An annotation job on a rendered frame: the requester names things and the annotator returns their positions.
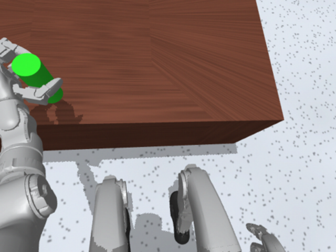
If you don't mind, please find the left robot arm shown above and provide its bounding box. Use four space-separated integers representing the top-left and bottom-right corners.
0 99 57 252

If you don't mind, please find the right robot foot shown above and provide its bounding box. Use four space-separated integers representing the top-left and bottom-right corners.
170 191 190 245

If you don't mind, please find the left robot hand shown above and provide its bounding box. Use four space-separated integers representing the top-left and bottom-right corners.
0 37 63 105

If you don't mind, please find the can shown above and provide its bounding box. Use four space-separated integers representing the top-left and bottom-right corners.
12 53 63 103

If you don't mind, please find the right robot hand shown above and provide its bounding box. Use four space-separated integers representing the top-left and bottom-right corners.
246 223 286 252

